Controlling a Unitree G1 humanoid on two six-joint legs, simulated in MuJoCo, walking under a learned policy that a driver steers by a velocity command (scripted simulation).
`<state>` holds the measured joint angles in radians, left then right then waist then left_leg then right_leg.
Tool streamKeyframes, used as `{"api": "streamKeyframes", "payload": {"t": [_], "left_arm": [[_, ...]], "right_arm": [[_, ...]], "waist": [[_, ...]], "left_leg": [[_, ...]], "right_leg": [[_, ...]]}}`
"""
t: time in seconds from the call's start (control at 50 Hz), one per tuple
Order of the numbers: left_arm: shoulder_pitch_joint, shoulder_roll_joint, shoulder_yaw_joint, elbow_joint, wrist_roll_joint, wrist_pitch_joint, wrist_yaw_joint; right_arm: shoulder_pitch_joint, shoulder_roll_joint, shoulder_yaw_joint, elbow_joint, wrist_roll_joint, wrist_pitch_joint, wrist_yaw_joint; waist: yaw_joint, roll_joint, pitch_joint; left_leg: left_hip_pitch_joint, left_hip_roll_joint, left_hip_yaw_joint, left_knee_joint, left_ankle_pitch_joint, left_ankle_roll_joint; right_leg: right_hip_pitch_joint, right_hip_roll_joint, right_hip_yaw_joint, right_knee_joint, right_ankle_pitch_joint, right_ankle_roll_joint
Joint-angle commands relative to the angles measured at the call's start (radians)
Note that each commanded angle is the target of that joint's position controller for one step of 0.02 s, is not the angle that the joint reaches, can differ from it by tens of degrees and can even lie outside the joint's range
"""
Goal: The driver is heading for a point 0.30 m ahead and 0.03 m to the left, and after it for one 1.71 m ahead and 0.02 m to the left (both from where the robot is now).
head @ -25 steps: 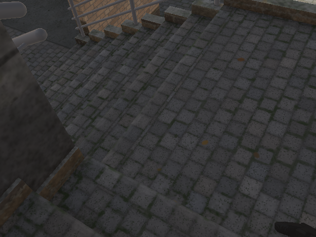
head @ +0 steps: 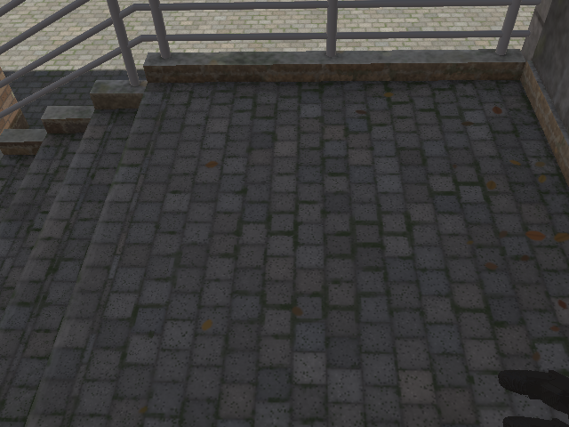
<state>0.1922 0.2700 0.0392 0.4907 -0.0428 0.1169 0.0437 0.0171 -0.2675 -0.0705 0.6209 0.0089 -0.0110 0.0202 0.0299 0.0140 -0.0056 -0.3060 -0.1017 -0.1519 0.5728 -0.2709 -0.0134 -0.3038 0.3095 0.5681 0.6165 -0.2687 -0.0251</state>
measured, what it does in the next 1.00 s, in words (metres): goes down: left foot, then right foot 0.16 m lower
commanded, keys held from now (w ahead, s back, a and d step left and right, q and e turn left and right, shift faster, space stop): w+shift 1.00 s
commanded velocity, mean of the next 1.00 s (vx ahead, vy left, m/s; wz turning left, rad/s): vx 0.82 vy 0.00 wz -0.19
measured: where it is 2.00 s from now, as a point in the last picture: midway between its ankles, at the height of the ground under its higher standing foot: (380, 215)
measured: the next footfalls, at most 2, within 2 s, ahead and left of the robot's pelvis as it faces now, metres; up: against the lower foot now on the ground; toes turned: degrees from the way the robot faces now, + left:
left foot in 0.02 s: +0.06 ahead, +0.11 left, +0.00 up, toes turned -11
right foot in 0.68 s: +0.38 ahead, -0.27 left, -0.16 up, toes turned -9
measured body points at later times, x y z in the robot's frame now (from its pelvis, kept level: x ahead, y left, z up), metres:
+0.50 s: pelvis +0.15 -0.02 -0.03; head +0.18 +0.00 +0.42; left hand +0.39 +0.18 -0.12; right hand +0.07 -0.28 -0.15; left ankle +0.02 +0.12 -0.73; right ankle +0.27 -0.26 -0.69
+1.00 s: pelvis +0.55 -0.19 -0.22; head +0.57 -0.20 +0.23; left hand +0.49 +0.06 -0.35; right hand +0.75 -0.45 -0.29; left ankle +0.79 -0.08 -0.90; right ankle +0.34 -0.26 -0.90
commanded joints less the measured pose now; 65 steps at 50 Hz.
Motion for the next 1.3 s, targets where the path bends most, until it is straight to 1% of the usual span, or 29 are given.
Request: {"api": "streamKeyframes", "payload": {"t": [0.02,0.04,0.08,0.14,0.46,0.54,0.58,0.62,0.66,0.68,0.7,0.72,0.74,0.76,0.78,0.84,0.88,0.9,0.94,1.06,1.12,1.14,1.16,1.18,1.2,1.22,1.24,1.26,1.3], "left_arm": [[0.045,-0.049,-0.018,-0.030,0.027,-0.036,-0.030],[0.067,0.061,0.022,-0.079,-0.033,-0.056,-0.022],[-0.018,0.176,0.045,-0.039,-0.004,-0.072,0.005],[0.035,0.114,0.032,0.021,0.037,-0.077,-0.002],[-0.204,0.080,0.023,-0.021,0.022,-0.209,-0.069],[-0.231,0.008,-0.002,0.003,0.022,-0.217,-0.127],[-0.237,0.028,0.006,0.005,-0.006,-0.201,-0.126],[-0.134,0.079,0.034,0.043,0.006,-0.183,-0.110],[0.286,0.165,0.087,0.178,0.017,-0.178,-0.090],[0.509,0.185,0.091,0.261,0.046,-0.192,-0.091],[0.547,0.146,0.048,0.309,0.070,-0.196,-0.100],[0.499,0.118,0.033,0.283,0.058,-0.181,-0.098],[0.469,0.181,0.067,0.282,0.039,-0.164,-0.095],[0.388,0.184,0.078,0.304,0.028,-0.168,-0.096],[0.218,0.094,0.039,0.257,0.038,-0.193,-0.099],[0.107,0.020,0.008,0.294,0.037,-0.256,-0.076],[0.151,0.102,0.033,0.328,0.060,-0.252,-0.043],[0.218,0.044,0.019,0.353,0.038,-0.259,-0.025],[0.270,0.039,0.009,0.362,0.004,-0.256,0.006],[0.393,0.024,0.009,0.452,0.013,-0.204,-0.011],[0.294,0.102,0.025,0.467,0.043,-0.202,-0.039],[0.158,0.103,0.033,0.444,0.033,-0.209,-0.048],[0.243,-0.056,-0.007,0.397,0.048,-0.242,-0.054],[0.327,-0.013,-0.020,0.368,0.003,-0.276,-0.053],[0.220,0.051,-0.017,0.308,-0.029,-0.287,-0.055],[0.085,0.059,-0.013,0.272,0.000,-0.286,-0.040],[0.029,0.050,-0.006,0.246,-0.004,-0.291,-0.034],[0.002,0.036,-0.007,0.247,0.029,-0.273,-0.031],[-0.027,0.014,-0.006,0.231,0.046,-0.257,-0.035]], "right_arm": [[0.304,-0.086,-0.026,0.000,-0.013,-0.006,0.013],[0.273,-0.193,-0.044,-0.001,-0.039,-0.022,0.020],[0.143,-0.110,-0.025,-0.027,0.008,-0.054,0.004],[0.143,-0.126,-0.013,-0.034,0.006,-0.052,-0.018],[0.647,-0.126,0.008,0.181,0.020,-0.076,-0.043],[0.525,-0.133,0.016,0.155,0.030,-0.051,-0.054],[0.510,-0.132,0.007,0.173,0.032,-0.037,-0.052],[0.494,-0.147,0.001,0.197,0.019,-0.012,-0.068],[0.407,-0.189,-0.011,0.227,0.014,-0.012,-0.058],[0.372,-0.149,-0.003,0.230,0.027,-0.045,-0.043],[0.458,0.013,0.025,0.230,-0.002,-0.077,-0.036],[0.615,0.026,0.037,0.219,0.016,-0.114,-0.029],[0.610,-0.046,0.024,0.163,0.047,-0.125,-0.032],[0.472,-0.070,0.018,0.132,0.077,-0.122,-0.042],[0.360,-0.123,0.006,0.127,0.069,-0.103,-0.056],[0.294,-0.050,0.004,0.119,0.013,-0.072,-0.044],[0.247,-0.047,0.010,0.094,-0.014,-0.086,-0.026],[0.139,-0.074,0.007,0.062,0.000,-0.112,-0.003],[-0.008,-0.011,0.029,0.033,-0.038,-0.130,0.041],[-0.115,-0.023,0.029,-0.023,0.013,-0.102,0.059],[0.310,-0.151,-0.036,0.093,0.002,-0.111,0.041],[0.595,-0.167,-0.038,0.190,-0.009,-0.101,0.038],[0.682,-0.162,-0.016,0.241,-0.054,-0.103,0.041],[0.678,-0.161,-0.021,0.244,-0.045,-0.099,0.026],[0.623,-0.160,-0.037,0.221,-0.032,-0.096,0.017],[0.490,-0.103,-0.024,0.203,-0.022,-0.092,0.014],[0.392,-0.134,-0.023,0.182,-0.019,-0.119,0.006],[0.310,-0.103,-0.011,0.173,-0.021,-0.135,0.008],[0.242,-0.049,0.012,0.174,-0.007,-0.125,-0.007]], "waist": [[-0.100,0.075,-0.201],[-0.019,0.243,-0.075],[-0.011,0.192,0.092],[0.006,0.101,0.076],[-0.172,0.123,0.085],[-0.172,0.065,0.113],[-0.155,0.109,0.122],[-0.097,0.127,0.111],[0.135,0.122,-0.030],[0.259,-0.095,-0.117],[0.178,-0.367,-0.111],[0.071,-0.552,-0.197],[0.062,-0.486,-0.306],[0.030,-0.235,-0.203],[-0.004,-0.014,-0.037],[-0.101,-0.051,0.142],[-0.092,-0.127,0.092],[-0.065,-0.084,0.111],[-0.006,-0.031,0.088],[0.032,-0.035,0.155],[-0.196,-0.043,-0.042],[-0.356,0.033,-0.082],[-0.243,0.353,-0.184],[-0.207,0.435,-0.337],[-0.218,0.277,-0.369],[-0.167,-0.027,-0.202],[-0.091,0.003,-0.102],[-0.027,-0.090,0.018],[0.046,-0.058,0.093]], "left_leg": [[0.494,0.310,-0.238,-0.119,-0.165,0.127],[0.390,0.416,-0.561,-0.283,-0.455,0.257],[0.184,0.372,-0.522,-0.369,-0.572,0.232],[-0.010,0.283,-0.324,-0.398,-0.404,0.198],[0.423,0.327,-0.298,0.007,-0.009,0.243],[-0.099,0.223,-0.100,-0.003,-0.184,0.224],[-0.042,0.227,-0.079,0.053,-0.088,0.205],[0.107,0.252,-0.074,0.176,0.132,0.172],[0.044,0.262,-0.047,0.627,0.402,0.113],[-0.143,0.127,0.030,1.120,0.161,0.057],[-0.604,0.034,-0.074,1.555,-0.589,0.073],[-0.675,0.053,-0.168,1.539,-0.523,0.097],[-0.678,0.056,-0.083,1.370,-0.355,0.063],[-0.761,0.136,0.017,1.293,-0.208,0.056],[-0.720,0.194,0.014,1.120,-0.031,0.077],[-0.585,0.282,-0.060,0.717,0.114,0.037],[-0.563,0.275,0.005,0.603,0.236,0.029],[-0.613,0.283,-0.018,0.397,0.438,0.066],[-0.257,0.184,0.129,0.063,0.848,0.084],[-0.252,0.151,0.155,-0.119,0.648,0.096],[0.137,0.151,0.189,-0.135,0.595,0.156],[0.473,0.246,0.095,-0.223,0.680,0.240],[0.915,0.326,0.042,0.215,0.946,0.251],[1.047,0.360,-0.156,0.220,0.955,0.348],[1.071,0.444,-0.409,-0.042,0.298,0.456],[0.792,0.411,-0.495,-0.248,-0.019,0.403],[0.604,0.472,-0.619,-0.294,-0.053,0.432],[0.326,0.432,-0.592,-0.295,0.135,0.434],[0.035,0.339,-0.396,-0.349,0.202,0.370]], "right_leg": [[-0.367,-0.010,-0.048,0.410,-0.520,-0.056],[-0.587,-0.051,-0.096,0.457,-0.421,-0.050],[-0.651,-0.189,-0.195,0.491,-0.113,-0.017],[-0.482,-0.211,-0.328,0.644,0.115,0.033],[-0.921,-0.431,-0.369,0.267,0.435,0.023],[-0.290,-0.358,-0.524,0.025,0.707,0.017],[-0.217,-0.366,-0.508,-0.029,0.591,0.012],[-0.195,-0.409,-0.500,-0.084,0.485,-0.007],[0.239,-0.435,-0.531,-0.125,0.445,-0.065],[0.554,-0.444,-0.534,-0.160,0.546,-0.108],[0.768,-0.467,-0.507,0.258,0.654,-0.082],[0.730,-0.503,-0.407,0.296,0.867,-0.098],[0.677,-0.610,-0.130,-0.052,0.294,-0.219],[0.542,-0.696,0.143,-0.271,-0.278,-0.325],[0.311,-0.672,0.141,-0.338,-0.418,-0.310],[-0.089,-0.598,-0.092,-0.215,0.040,-0.251],[-0.048,-0.535,-0.175,-0.157,0.217,-0.229],[0.004,-0.489,-0.245,-0.119,0.182,-0.185],[-0.185,-0.374,-0.439,-0.134,0.046,-0.155],[0.176,-0.413,-0.435,0.039,0.253,-0.125],[0.283,-0.397,-0.426,0.536,0.854,-0.109],[0.002,-0.309,-0.484,1.057,0.550,-0.055],[-0.515,-0.186,-0.389,1.411,-0.500,-0.068],[-0.649,-0.204,-0.291,1.365,-0.484,-0.054],[-0.814,-0.276,-0.366,1.172,-0.384,-0.030],[-0.759,-0.338,-0.470,1.045,-0.228,-0.052],[-0.745,-0.359,-0.430,0.936,-0.125,-0.046],[-0.635,-0.392,-0.411,0.822,-0.102,0.001],[-0.458,-0.454,-0.401,0.515,-0.089,0.055]]}}
Keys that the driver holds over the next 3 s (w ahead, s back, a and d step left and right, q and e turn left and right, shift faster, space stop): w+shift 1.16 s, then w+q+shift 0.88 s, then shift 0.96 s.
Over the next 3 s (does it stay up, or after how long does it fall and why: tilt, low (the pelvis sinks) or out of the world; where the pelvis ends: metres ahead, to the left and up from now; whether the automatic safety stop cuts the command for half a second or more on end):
stays up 1.78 0.02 -0.32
